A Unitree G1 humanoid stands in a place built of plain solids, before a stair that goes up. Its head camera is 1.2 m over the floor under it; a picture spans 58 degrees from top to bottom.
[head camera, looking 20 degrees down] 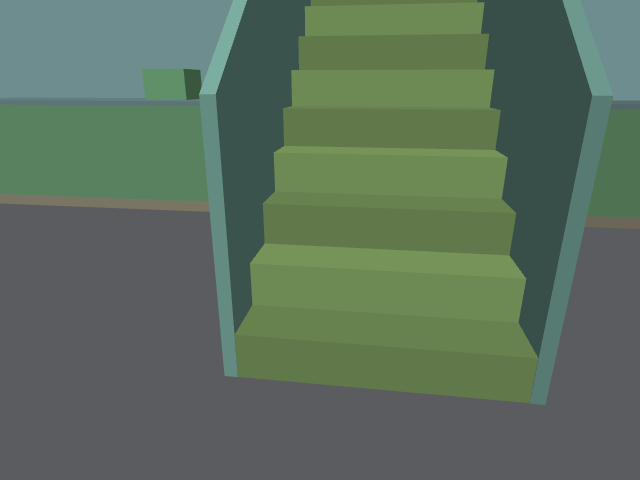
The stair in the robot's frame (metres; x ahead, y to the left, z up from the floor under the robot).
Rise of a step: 0.21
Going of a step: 0.26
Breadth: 1.20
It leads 8 degrees to the right of straight ahead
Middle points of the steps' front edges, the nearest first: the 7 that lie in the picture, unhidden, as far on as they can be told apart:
1.48 -0.24 0.21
1.74 -0.27 0.42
2.00 -0.31 0.64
2.26 -0.35 0.85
2.52 -0.38 1.06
2.78 -0.42 1.27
3.04 -0.45 1.48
